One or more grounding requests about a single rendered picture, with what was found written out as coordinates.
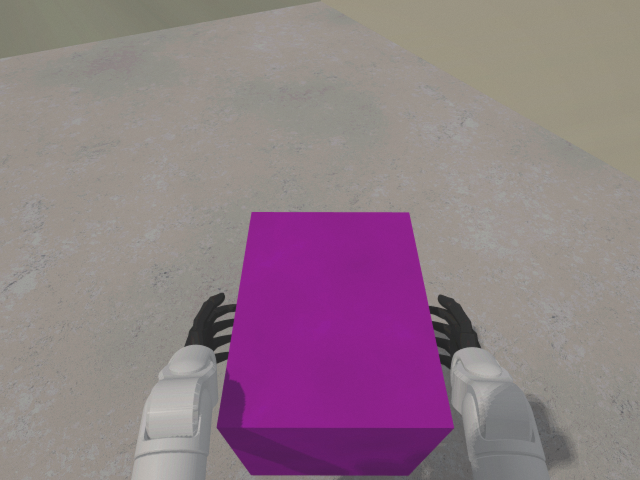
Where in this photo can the robot left forearm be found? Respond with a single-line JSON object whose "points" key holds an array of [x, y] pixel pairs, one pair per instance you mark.
{"points": [[174, 436]]}

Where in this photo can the right robot hand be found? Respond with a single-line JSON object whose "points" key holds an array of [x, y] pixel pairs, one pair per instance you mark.
{"points": [[459, 330]]}

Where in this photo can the left robot hand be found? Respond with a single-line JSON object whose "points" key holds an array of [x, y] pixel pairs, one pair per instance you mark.
{"points": [[204, 328]]}

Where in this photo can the robot right forearm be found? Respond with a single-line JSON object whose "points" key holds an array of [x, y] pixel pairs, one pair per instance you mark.
{"points": [[501, 435]]}

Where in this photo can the carton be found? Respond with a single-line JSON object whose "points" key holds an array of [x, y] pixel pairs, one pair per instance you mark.
{"points": [[333, 366]]}

